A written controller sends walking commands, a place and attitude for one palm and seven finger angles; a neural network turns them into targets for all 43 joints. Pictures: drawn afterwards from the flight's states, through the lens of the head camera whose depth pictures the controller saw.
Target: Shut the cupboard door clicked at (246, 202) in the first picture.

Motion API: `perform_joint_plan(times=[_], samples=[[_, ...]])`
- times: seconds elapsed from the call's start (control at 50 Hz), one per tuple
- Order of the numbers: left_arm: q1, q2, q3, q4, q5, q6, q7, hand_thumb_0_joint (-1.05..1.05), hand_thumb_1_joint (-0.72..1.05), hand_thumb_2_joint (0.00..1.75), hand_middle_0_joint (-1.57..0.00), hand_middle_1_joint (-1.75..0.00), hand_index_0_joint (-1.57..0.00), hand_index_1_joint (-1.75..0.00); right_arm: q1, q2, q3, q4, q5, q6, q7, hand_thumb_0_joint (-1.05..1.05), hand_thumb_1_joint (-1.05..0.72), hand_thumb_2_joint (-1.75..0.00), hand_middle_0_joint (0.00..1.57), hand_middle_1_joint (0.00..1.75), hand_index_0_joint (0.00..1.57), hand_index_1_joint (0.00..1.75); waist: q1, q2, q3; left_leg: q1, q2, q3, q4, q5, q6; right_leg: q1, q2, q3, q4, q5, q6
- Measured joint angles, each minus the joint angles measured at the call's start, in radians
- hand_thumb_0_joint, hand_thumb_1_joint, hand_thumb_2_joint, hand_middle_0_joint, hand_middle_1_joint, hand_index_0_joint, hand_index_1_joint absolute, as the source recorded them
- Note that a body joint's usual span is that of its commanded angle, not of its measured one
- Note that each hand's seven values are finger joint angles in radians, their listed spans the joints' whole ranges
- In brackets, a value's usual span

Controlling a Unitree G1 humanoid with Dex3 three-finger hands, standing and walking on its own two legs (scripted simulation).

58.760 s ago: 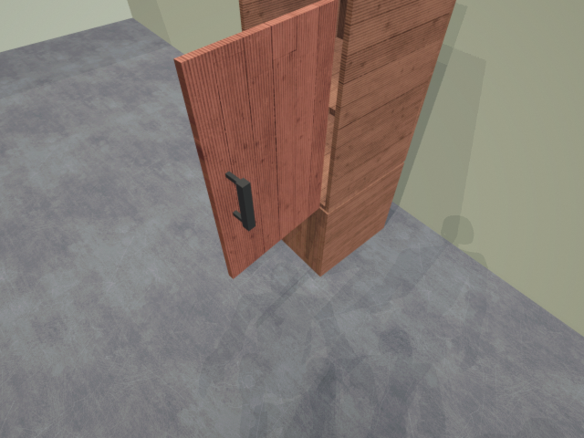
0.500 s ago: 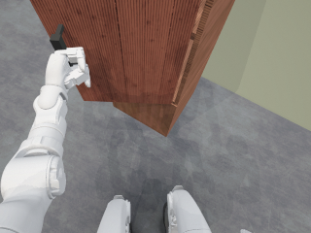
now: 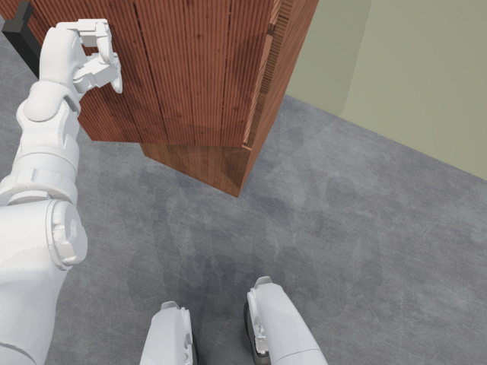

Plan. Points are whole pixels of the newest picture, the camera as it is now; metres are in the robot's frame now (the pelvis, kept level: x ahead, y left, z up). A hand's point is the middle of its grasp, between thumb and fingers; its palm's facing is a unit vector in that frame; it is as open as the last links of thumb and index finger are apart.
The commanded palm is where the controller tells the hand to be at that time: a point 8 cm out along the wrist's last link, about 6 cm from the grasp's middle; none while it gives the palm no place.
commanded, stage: push the door shut along its arc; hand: left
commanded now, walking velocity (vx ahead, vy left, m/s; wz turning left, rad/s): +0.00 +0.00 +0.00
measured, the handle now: (45, 55) +0.59 +0.21 +0.07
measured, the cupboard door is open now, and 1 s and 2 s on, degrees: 25 8 8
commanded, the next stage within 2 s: pull the fist back off the door in 0.54 s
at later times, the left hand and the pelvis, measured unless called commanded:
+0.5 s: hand (118, 53) +0.58 +0.10 +0.08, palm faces -0.31 -0.95 -0.04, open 3.3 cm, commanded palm +0.60 +0.12 +0.07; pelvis -0.01 -0.01 -0.02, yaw +0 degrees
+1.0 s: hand (145, 42) +0.61 +0.07 +0.07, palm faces +0.10 -0.99 -0.08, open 3.1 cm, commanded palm +0.57 +0.11 +0.07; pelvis +0.00 -0.01 -0.01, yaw -1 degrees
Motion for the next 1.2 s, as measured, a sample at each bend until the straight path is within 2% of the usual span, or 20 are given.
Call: perform_joint_plan(times=[0.1, 0.28, 0.5, 0.66, 0.68, 0.7, 0.78, 0.84, 0.88, 0.94, 1.04, 1.1, 1.2], samples=[[-0.009, 0.015, 0.003, -0.001, 0.005, 0.03, -0.02, 0.0, 0.88, 0.92, -1.3, -1.5, -1.3, -1.5, 0.013, 0.003, 0.003, -0.001, 0.002, 0.012, 0.005, 0.01, -0.91, -0.9, 0.2, 0.3, 0.2, 0.3, 0.005, 0.003, 0.001, 0.0, 0.003, 0.003, 0.0, -0.006, -0.001, -0.004, 0.003, 0.003, 0.003, -0.005, -0.001], [-0.069, 0.032, -0.049, 0.026, -0.001, 0.069, -0.052, 0.0, 0.91, 0.95, -1.3, -1.5, -1.3, -1.5, 0.003, 0.001, 0.003, 0.017, 0.003, -0.005, -0.002, 0.01, -0.9, -0.9, 0.21, 0.3, 0.2, 0.3, 0.006, -0.007, 0.006, -0.015, 0.003, -0.019, 0.008, -0.003, -0.009, -0.009, 0.003, -0.018, 0.005, -0.006, -0.01], [-0.217, 0.098, -0.088, 0.085, 0.018, 0.11, -0.074, 0.04, 0.94, 0.99, -1.3, -1.5, -1.3, -1.5, -0.025, -0.017, 0.005, 0.033, -0.006, -0.055, -0.018, 0.01, -0.91, -0.9, 0.2, 0.3, 0.2, 0.3, -0.036, -0.013, 0.01, -0.112, 0.004, -0.045, 0.069, -0.004, -0.016, -0.092, 0.004, -0.043, 0.048, -0.003, -0.018], [-0.316, 0.137, -0.111, 0.113, 0.046, 0.155, -0.066, 0.03, 0.99, 1.01, -1.3, -1.5, -1.3, -1.5, -0.014, -0.006, 0.018, 0.055, -0.014, -0.072, -0.022, 0.01, -0.91, -0.9, 0.2, 0.3, 0.2, 0.3, -0.067, -0.006, 0.012, -0.176, 0.004, -0.048, 0.107, -0.007, -0.014, -0.153, 0.004, -0.046, 0.078, -0.001, -0.016], [-0.322, 0.127, -0.083, 0.113, 0.045, 0.163, -0.041, 0.04, 0.98, 1.01, -1.3, -1.5, -1.3, -1.5, -0.004, -0.005, 0.018, 0.05, -0.022, -0.073, -0.021, 0.01, -0.91, -0.9, 0.2, 0.3, 0.2, 0.3, -0.065, -0.001, 0.01, -0.185, 0.005, -0.05, 0.111, -0.008, -0.014, -0.161, 0.005, -0.047, 0.079, -0.001, -0.016], [-0.324, 0.108, -0.053, 0.113, 0.04, 0.166, 0.011, 0.04, 0.95, 1.0, -1.3, -1.5, -1.3, -1.5, 0.008, -0.004, 0.019, 0.044, -0.03, -0.074, -0.017, 0.01, -0.91, -0.9, 0.2, 0.3, 0.2, 0.3, -0.062, 0.005, 0.006, -0.193, 0.006, -0.05, 0.113, -0.008, -0.014, -0.168, 0.006, -0.048, 0.079, 0.0, -0.014], [-0.324, 0.021, 0.04, 0.103, 0.032, 0.164, 0.291, 0.02, 0.89, 0.96, -1.3, -1.5, -1.3, -1.5, 0.039, 0.016, 0.025, 0.029, -0.063, -0.067, 0.026, 0.01, -0.91, -0.9, 0.2, 0.3, 0.2, 0.3, -0.056, 0.008, 0.005, -0.198, 0.008, -0.043, 0.104, -0.005, -0.013, -0.176, 0.008, -0.04, 0.072, 0.006, -0.01], [-0.29, -0.028, 0.059, 0.078, 0.114, 0.123, 0.482, 0.0, 0.88, 0.94, -1.3, -1.5, -1.3, -1.5, 0.059, 0.032, 0.023, 0.017, -0.09, -0.061, 0.068, 0.01, -0.91, -0.9, 0.2, 0.3, 0.2, 0.3, -0.06, 0.017, -0.005, -0.197, 0.009, -0.036, 0.091, -0.001, -0.013, -0.179, 0.009, -0.034, 0.063, 0.009, -0.01], [-0.26, -0.035, 0.062, 0.072, 0.177, 0.087, 0.548, -0.01, 0.89, 0.94, -1.3, -1.5, -1.3, -1.5, 0.065, 0.042, 0.021, 0.015, -0.1, -0.05, 0.091, 0.01, -0.91, -0.9, 0.2, 0.3, 0.2, 0.3, -0.067, 0.023, -0.008, -0.186, 0.011, -0.029, 0.082, -0.003, -0.013, -0.173, 0.011, -0.027, 0.059, 0.008, -0.01], [-0.204, -0.036, 0.056, 0.054, 0.207, 0.052, 0.552, 0.0, 0.9, 0.93, -1.3, -1.5, -1.3, -1.5, 0.07, 0.057, 0.013, 0.017, -0.095, -0.03, 0.107, 0.01, -0.91, -0.9, 0.2, 0.3, 0.2, 0.3, -0.068, 0.027, -0.003, -0.148, 0.017, -0.016, 0.057, -0.003, -0.012, -0.144, 0.017, -0.014, 0.041, 0.008, -0.01], [-0.132, -0.072, 0.076, 0.056, 0.146, 0.047, 0.479, 0.01, 0.91, 0.92, -1.3, -1.5, -1.3, -1.5, 0.086, 0.056, 0.008, 0.015, -0.071, -0.006, 0.102, 0.01, -0.91, -0.9, 0.2, 0.3, 0.2, 0.3, -0.047, 0.03, -0.002, -0.054, 0.02, 0.0, -0.015, 0.007, -0.012, -0.06, 0.021, 0.001, -0.018, 0.015, -0.01], [-0.072, -0.105, 0.104, 0.042, 0.107, 0.025, 0.468, 0.01, 0.91, 0.91, -1.3, -1.5, -1.3, -1.5, 0.098, 0.045, 0.001, 0.006, -0.065, -0.003, 0.094, 0.01, -0.91, -0.9, 0.2, 0.3, 0.2, 0.3, -0.029, 0.025, -0.014, 0.004, 0.022, 0.009, -0.057, 0.011, -0.012, -0.008, 0.024, 0.01, -0.051, 0.017, -0.01], [0.037, -0.156, 0.058, 0.0, 0.1, -0.055, 0.48, 0.02, 0.91, 0.9, -1.3, -1.5, -1.3, -1.5, 0.095, 0.024, -0.026, 0.003, -0.065, -0.005, 0.096, 0.01, -0.91, -0.9, 0.2, 0.3, 0.2, 0.3, 0.008, 0.008, -0.027, 0.076, 0.018, 0.013, -0.096, 0.01, -0.015, 0.059, 0.02, 0.013, -0.077, 0.008, -0.012]])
